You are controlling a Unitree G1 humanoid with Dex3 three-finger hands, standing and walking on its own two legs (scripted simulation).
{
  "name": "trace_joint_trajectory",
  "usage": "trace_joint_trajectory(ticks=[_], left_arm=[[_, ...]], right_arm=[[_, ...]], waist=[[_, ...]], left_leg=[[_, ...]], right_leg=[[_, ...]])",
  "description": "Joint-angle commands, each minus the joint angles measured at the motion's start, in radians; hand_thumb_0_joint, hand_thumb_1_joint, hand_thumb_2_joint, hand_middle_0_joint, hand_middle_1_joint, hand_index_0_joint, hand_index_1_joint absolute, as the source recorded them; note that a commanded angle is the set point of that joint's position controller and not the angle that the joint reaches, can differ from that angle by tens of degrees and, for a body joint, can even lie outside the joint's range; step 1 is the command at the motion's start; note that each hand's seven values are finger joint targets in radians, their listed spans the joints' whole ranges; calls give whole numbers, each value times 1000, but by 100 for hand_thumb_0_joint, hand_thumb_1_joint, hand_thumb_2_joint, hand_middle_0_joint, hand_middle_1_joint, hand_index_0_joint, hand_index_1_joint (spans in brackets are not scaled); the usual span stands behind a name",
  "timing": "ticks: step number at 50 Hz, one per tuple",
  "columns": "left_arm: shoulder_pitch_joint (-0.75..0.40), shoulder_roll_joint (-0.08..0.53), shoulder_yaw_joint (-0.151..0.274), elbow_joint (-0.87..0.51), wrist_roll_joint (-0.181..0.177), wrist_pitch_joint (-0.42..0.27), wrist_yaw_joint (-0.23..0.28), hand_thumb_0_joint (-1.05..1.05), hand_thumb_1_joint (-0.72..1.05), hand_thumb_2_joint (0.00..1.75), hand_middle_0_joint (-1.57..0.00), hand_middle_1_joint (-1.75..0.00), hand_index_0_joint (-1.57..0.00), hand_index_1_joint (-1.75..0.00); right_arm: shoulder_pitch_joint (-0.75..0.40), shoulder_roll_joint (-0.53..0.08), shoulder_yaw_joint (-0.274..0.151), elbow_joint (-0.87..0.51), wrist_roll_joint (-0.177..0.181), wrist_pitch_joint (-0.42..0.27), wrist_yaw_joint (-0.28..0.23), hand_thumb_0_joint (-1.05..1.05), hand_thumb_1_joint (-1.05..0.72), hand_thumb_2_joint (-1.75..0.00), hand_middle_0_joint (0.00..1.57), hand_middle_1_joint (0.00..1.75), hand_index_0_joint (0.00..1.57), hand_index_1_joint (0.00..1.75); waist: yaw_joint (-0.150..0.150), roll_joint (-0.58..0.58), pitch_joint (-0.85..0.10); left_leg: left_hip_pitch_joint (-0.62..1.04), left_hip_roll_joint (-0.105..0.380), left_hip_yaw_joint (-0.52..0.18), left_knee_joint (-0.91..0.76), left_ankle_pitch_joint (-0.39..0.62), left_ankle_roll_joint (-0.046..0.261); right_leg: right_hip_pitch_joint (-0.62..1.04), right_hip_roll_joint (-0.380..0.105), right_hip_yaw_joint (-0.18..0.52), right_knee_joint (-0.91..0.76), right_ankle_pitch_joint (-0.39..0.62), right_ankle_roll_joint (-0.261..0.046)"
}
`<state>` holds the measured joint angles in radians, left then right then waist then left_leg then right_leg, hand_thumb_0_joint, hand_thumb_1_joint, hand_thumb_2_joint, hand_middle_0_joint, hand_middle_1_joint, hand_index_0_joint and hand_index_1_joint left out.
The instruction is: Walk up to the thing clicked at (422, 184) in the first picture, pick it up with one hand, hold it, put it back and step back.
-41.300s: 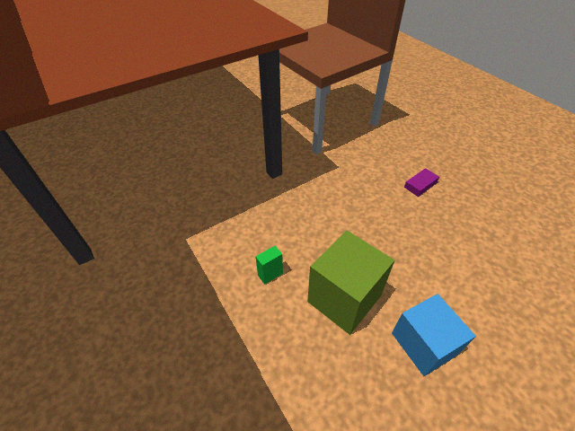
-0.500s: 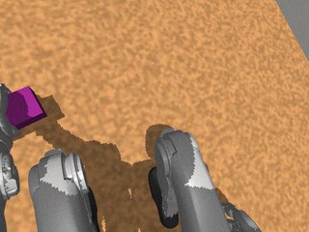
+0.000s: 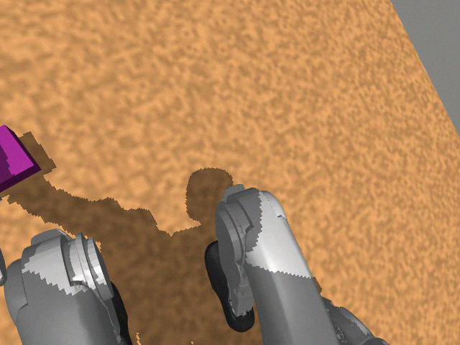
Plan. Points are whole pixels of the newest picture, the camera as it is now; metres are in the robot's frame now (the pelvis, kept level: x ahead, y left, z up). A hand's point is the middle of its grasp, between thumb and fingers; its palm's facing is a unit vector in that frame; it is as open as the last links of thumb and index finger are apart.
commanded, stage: rest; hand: left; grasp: from above
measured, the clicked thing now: out of the picture +0.42 +0.33 -0.25
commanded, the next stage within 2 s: open in 0.76 s
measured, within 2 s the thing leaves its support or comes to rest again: rests again in 0.80 s
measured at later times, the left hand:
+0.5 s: hand out of the picture +0.41 +0.33 -0.25, palm faces -0.40 -0.25 -0.88, open 11.1 cm
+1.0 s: hand out of the picture +0.41 +0.33 -0.26, palm faces -0.40 -0.25 -0.88, open 11.2 cm
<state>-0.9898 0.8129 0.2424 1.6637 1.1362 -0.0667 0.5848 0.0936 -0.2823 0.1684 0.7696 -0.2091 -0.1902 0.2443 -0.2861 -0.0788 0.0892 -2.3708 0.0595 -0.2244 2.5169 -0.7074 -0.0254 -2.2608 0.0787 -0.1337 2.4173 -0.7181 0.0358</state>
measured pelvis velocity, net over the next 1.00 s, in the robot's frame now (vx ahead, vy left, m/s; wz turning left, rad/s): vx -0.01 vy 0.01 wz -0.06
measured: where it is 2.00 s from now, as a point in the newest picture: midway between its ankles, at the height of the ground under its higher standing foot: (179, 322)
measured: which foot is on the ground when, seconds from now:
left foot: down 0.00-1.00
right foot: down 0.00-1.00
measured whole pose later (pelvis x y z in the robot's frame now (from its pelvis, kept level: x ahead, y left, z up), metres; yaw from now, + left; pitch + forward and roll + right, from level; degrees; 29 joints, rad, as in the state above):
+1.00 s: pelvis -0.01 +0.01 +0.00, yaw -3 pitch +26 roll -14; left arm -1.04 0.98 0.21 1.83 1.11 -0.09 0.68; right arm 0.09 -0.34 0.28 0.75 -0.26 -0.33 0.32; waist -0.36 -0.15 0.19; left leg -2.34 0.06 -0.29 2.56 -0.71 -0.02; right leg -2.20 0.10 -0.19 2.40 -0.69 0.06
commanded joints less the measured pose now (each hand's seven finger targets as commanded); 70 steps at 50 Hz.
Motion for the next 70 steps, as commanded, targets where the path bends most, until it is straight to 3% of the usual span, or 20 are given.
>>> trace_joint_trajectory(ticks=[1, 7, 10, 11, 12, 20, 21, 22, 26, 29, 30, 33, 34, 37, 43, 48, 52, 59, 64, 70], left_arm=[[-282, 252, -23, -97, -5, -11, 62, 0, 45, 74, -91, -61, -90, -62], [-240, 327, 22, -76, -3, -16, 92, 0, 50, 75, -93, -65, -93, -65], [-293, 290, -20, -79, -5, -17, 98, 0, 50, 75, -92, -67, -92, -67], [-263, 319, 6, -42, -9, -12, 108, 0, 49, 75, -91, -67, -91, -66], [-282, 291, -28, -48, -11, -14, 106, 0, 48, 76, -91, -66, -91, -66], [-268, 348, 4, -10, -8, -13, 135, 0, 46, 75, -88, -69, -88, -68], [-306, 302, -44, -16, -9, -16, 129, 0, 44, 75, -87, -68, -88, -68], [-315, 310, -43, 0, -17, -18, 132, 0, 44, 74, -87, -69, -87, -68], [-258, 402, 27, 19, -11, -17, 143, 0, 45, 76, -88, -68, -88, -68], [-270, 377, 11, 22, -18, -18, 140, 0, 43, 77, -86, -72, -86, -71], [-288, 334, -34, 9, -23, -22, 136, 0, 43, 76, -86, -70, -86, -69], [-317, 338, -56, 19, -27, -30, 133, 0, 40, 73, -82, -69, -83, -68], [-281, 392, -17, 43, -24, -27, 137, 0, 39, 74, -82, -69, -83, -69], [-268, 404, 0, 57, -29, -31, 137, 0, 42, 72, -85, -67, -85, -67], [-256, 380, -32, 84, -34, -33, 129, 0, 41, 75, -85, -68, -85, -68], [-264, 396, -36, 70, -33, -36, 131, 0, 1, 72, -47, -74, -48, -74], [-265, 405, -32, 67, -32, -35, 145, 0, -25, 77, -34, -78, -33, -78], [-288, 396, -51, 73, -17, -21, 146, 0, -37, 89, -24, -87, -23, -88], [-258, 406, -32, 71, -30, -13, 141, 0, -42, 92, -19, -92, -18, -92], [-296, 391, -57, 35, -41, -14, 128, 0, -50, 96, -13, -97, -12, -98]], right_arm=[[218, -287, -62, 4, -8, -27, -3, 0, -89, -90, 20, 30, 20, 30], [218, -312, -53, 18, -17, -45, 2, 0, -89, -90, 20, 30, 20, 30], [199, -309, -41, 1, -22, -56, 11, 0, -89, -90, 20, 30, 20, 30], [202, -320, -41, 14, -25, -55, 11, 0, -89, -90, 20, 30, 20, 30], [193, -310, -34, 4, -21, -59, 14, 0, -89, -90, 20, 30, 20, 30], [180, -331, -23, 11, -31, -84, 26, 0, -89, -90, 20, 30, 20, 30], [172, -321, -11, -5, -34, -89, 31, 0, -89, -90, 20, 30, 20, 30], [173, -331, -9, 2, -37, -96, 34, 0, -89, -90, 20, 30, 20, 30], [196, -357, -14, 19, -36, -107, 38, 0, -89, -90, 20, 30, 20, 30], [187, -348, -7, 7, -40, -110, 42, 0, -89, -90, 20, 30, 20, 30], [167, -338, 2, -8, -39, -115, 46, 0, -89, -90, 20, 30, 20, 30], [178, -350, 12, 0, -41, -130, 54, 0, -89, -90, 20, 30, 20, 30], [198, -367, 8, 13, -46, -130, 55, 0, -89, -90, 20, 30, 20, 30], [200, -361, 24, 7, -47, -137, 59, 0, -89, -90, 20, 30, 20, 30], [186, -368, 26, -1, -43, -149, 62, 0, -89, -90, 20, 30, 20, 30], [186, -382, 29, -6, -46, -152, 65, 0, -88, -90, 20, 30, 20, 30], [179, -387, 32, 6, -39, -157, 63, 0, -88, -90, 20, 30, 20, 30], [182, -389, 31, -2, -41, -165, 70, 0, -88, -90, 20, 30, 20, 30], [196, -395, 30, -4, -40, -165, 74, 0, -88, -90, 20, 30, 20, 30], [191, -398, 22, -2, -34, -176, 79, 0, -88, -90, 20, 30, 20, 30]], waist=[[-22, 398, -675], [-15, 449, -701], [-44, 460, -661], [-37, 441, -669], [-44, 429, -654], [-49, 463, -629], [-73, 456, -616], [-82, 438, -608], [-60, 453, -605], [-76, 450, -611], [-79, 459, -610], [-100, 445, -585], [-99, 447, -590], [-98, 421, -550], [-105, 414, -520], [-107, 422, -539], [-99, 445, -530], [-121, 447, -497], [-112, 450, -511], [-117, 469, -520]], left_leg=[[499, 6, 117, -217, 220, 44], [547, 12, 106, -221, 264, 33], [539, 15, 95, -216, 251, 32], [526, 16, 95, -213, 243, 35], [517, 15, 96, -205, 240, 38], [535, 21, 81, -218, 234, 27], [522, 20, 83, -208, 237, 31], [517, 20, 77, -208, 219, 33], [527, 23, 72, -216, 231, 26], [524, 24, 69, -209, 243, 29], [520, 22, 69, -207, 236, 31], [515, 24, 64, -195, 241, 31], [525, 26, 61, -194, 251, 32], [485, 24, 61, -194, 225, 35], [483, 25, 48, -206, 188, 32], [497, 27, 45, -206, 210, 32], [502, 30, 45, -212, 206, 25], [497, 30, 42, -209, 188, 25], [508, 29, 37, -230, 200, 23], [536, 32, 31, -228, 212, 18]], right_leg=[[360, 28, -100, -237, 294, -56], [394, 33, -115, -229, 329, -56], [367, 33, -123, -226, 321, -55], [379, 38, -122, -232, 321, -55], [378, 37, -118, -233, 322, -53], [374, 41, -134, -226, 307, -57], [381, 40, -133, -232, 317, -53], [375, 41, -138, -231, 304, -52], [387, 40, -142, -227, 299, -54], [406, 44, -143, -237, 321, -51], [405, 43, -138, -236, 317, -52], [400, 42, -146, -228, 325, -49], [419, 45, -146, -233, 336, -47], [417, 43, -148, -240, 307, -45], [390, 45, -155, -238, 274, -47], [415, 54, -155, -246, 298, -46], [403, 50, -157, -238, 294, -48], [377, 42, -162, -234, 281, -46], [398, 47, -164, -247, 289, -48], [374, 42, -165, -233, 296, -50]])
